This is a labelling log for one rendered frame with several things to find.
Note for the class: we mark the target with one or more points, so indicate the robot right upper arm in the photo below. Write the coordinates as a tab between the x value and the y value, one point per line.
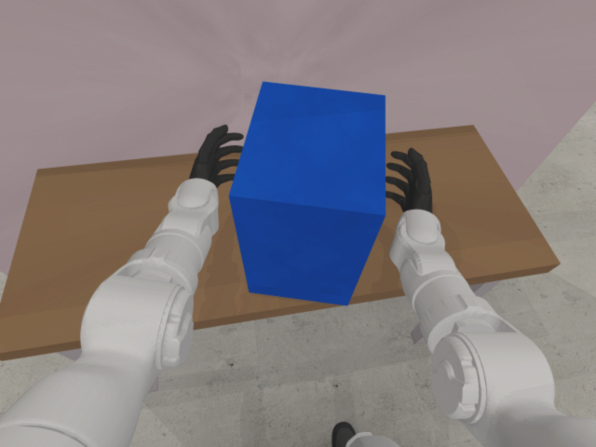
498	384

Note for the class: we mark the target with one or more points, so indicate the carton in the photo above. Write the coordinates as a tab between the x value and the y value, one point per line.
309	194

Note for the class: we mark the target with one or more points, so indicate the right robot foot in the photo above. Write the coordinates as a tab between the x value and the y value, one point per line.
341	434

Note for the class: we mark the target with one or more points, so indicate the right robot forearm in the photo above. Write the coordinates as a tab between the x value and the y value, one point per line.
438	293

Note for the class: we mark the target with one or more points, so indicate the right robot hand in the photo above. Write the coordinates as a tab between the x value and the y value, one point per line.
418	194

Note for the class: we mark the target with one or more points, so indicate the robot left upper arm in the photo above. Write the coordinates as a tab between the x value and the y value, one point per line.
135	329

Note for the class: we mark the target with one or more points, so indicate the left robot hand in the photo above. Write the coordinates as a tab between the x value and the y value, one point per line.
207	165

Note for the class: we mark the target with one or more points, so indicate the table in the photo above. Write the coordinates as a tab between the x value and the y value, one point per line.
84	222

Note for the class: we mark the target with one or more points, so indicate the left robot forearm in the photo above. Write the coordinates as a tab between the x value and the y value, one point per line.
178	248

